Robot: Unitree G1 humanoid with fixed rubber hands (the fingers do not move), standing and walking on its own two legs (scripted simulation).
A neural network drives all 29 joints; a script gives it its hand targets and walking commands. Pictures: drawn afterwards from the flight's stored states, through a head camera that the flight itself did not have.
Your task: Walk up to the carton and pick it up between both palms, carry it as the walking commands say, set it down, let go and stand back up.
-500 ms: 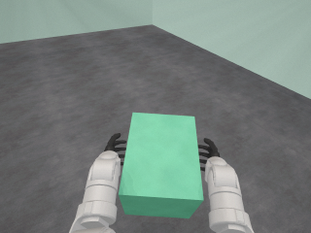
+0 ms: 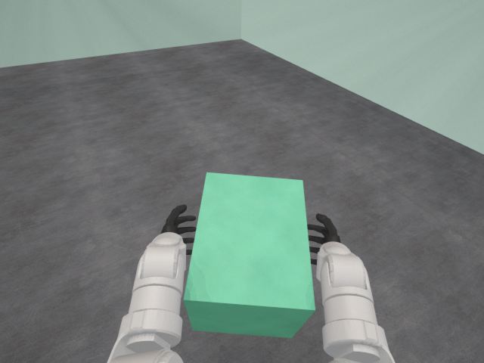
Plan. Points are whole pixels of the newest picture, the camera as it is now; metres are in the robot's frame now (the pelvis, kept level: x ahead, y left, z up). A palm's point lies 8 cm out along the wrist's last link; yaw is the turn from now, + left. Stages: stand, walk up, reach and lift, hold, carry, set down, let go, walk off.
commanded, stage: hold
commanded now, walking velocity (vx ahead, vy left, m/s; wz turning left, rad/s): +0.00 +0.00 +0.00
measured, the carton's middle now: (248, 254) +0.35 +0.00 -0.01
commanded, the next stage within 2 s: carry in 0.58 s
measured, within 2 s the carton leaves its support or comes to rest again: neither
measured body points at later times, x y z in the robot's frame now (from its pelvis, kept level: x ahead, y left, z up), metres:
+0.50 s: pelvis +0.01 +0.01 +0.00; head -0.05 +0.01 +0.45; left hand +0.32 +0.15 +0.06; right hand +0.31 -0.14 +0.05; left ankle +0.03 +0.12 -0.74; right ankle +0.05 -0.11 -0.74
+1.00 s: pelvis +0.01 +0.02 -0.01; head +0.00 +0.02 +0.44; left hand +0.33 +0.15 +0.09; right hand +0.32 -0.13 +0.08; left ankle +0.03 +0.12 -0.74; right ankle +0.05 -0.11 -0.74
